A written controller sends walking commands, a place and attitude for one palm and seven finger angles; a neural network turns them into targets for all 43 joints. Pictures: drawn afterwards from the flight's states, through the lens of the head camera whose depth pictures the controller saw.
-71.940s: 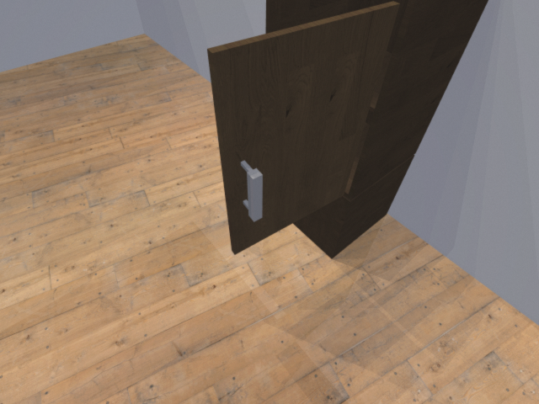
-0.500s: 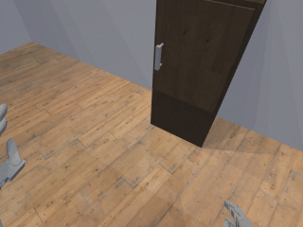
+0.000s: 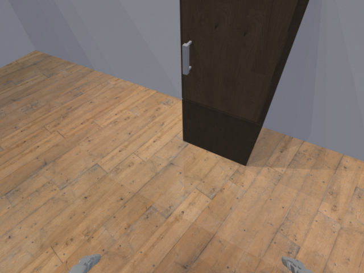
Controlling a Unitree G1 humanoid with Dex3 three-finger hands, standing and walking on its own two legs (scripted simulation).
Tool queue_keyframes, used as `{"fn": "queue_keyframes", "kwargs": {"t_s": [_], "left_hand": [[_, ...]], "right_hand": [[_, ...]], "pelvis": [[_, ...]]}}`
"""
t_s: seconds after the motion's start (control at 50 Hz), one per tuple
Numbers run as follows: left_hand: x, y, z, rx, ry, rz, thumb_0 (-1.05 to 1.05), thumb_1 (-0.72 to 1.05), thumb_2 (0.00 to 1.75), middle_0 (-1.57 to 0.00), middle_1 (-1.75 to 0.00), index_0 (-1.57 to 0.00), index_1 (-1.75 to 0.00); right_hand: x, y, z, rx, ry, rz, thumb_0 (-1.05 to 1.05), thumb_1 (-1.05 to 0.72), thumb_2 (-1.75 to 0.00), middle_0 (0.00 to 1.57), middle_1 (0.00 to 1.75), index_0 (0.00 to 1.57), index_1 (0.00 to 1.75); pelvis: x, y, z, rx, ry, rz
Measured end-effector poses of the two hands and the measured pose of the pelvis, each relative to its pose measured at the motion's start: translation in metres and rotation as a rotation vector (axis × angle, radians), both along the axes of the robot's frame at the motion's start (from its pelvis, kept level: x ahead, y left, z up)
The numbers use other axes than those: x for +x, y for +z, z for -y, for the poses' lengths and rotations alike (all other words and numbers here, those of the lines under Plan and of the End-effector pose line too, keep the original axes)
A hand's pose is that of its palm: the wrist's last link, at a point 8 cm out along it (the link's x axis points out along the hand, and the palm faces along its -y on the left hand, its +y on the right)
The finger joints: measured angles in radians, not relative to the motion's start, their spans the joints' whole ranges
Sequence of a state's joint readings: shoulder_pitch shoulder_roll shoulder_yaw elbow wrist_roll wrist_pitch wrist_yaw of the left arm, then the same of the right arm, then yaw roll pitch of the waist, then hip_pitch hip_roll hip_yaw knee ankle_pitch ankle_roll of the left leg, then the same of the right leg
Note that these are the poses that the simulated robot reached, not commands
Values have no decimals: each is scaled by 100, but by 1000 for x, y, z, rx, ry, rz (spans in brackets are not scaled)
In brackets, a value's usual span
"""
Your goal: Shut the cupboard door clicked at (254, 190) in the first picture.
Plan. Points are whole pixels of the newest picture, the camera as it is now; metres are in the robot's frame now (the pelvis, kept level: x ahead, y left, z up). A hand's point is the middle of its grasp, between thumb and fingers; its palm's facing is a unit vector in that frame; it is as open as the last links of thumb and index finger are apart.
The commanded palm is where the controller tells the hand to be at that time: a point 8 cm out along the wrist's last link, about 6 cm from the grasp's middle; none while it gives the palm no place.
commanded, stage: let the arm hang, fingers relaxed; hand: left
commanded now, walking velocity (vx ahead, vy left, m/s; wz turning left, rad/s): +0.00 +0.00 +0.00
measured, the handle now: (187, 57) +1.03 +0.00 -0.06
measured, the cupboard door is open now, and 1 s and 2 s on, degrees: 0 0 0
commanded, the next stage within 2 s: look to check the result in 0.86 s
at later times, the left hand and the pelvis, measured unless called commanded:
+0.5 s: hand out of the picture +0.00 +0.20 -0.16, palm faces +0.00 -0.96 -0.27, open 7.4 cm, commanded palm none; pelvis +0.00 -0.01 +0.01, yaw -1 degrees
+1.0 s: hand out of the picture +0.05 +0.20 -0.16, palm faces +0.00 -0.97 -0.26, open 7.4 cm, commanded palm none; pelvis +0.02 -0.01 +0.01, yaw +0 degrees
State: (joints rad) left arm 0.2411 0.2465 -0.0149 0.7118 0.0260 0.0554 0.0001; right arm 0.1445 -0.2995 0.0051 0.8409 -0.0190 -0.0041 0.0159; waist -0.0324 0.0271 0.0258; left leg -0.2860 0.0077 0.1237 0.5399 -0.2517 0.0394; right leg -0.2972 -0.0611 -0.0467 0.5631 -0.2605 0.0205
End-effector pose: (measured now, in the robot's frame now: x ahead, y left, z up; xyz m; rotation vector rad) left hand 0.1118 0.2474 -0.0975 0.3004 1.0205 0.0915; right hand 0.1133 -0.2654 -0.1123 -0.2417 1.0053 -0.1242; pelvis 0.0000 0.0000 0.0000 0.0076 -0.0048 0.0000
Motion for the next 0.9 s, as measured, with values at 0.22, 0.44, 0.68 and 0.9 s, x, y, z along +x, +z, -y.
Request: {"fn": "queue_keyframes", "kwargs": {"t_s": [0.22, 0.44, 0.68, 0.9], "left_hand": [[-128, -42, 18, -77, 174, -397, 0, 95, 89, -20, -30, -21, -30], [-133, -29, 1, -12, 188, -415, 0, 91, 90, -20, -30, -20, -30], [-74, -29, 9, -41, 137, -267, 0, 90, 90, -20, -30, -20, -30], [-61, -28, 8, -44, 133, -262, 0, 90, 90, -20, -30, -20, -30]], "right_hand": [[-122, -8, 2, -21, -113, -410, 1, -91, -90, 20, 30, 20, 30], [-136, -22, -24, 60, -149, -422, 1, -91, -90, 20, 30, 20, 30], [-102, -21, -27, 65, -138, -321, 1, -91, -90, 21, 30, 20, 30], [-82, -12, -7, 14, -127, -300, 1, -91, -90, 21, 30, 20, 30]], "pelvis": [[2, 8, 12, -17, 9, 15], [3, 11, 7, -12, -6, 25], [7, 11, 5, -6, -13, 26], [15, 13, 7, -6, -9, 24]]}}
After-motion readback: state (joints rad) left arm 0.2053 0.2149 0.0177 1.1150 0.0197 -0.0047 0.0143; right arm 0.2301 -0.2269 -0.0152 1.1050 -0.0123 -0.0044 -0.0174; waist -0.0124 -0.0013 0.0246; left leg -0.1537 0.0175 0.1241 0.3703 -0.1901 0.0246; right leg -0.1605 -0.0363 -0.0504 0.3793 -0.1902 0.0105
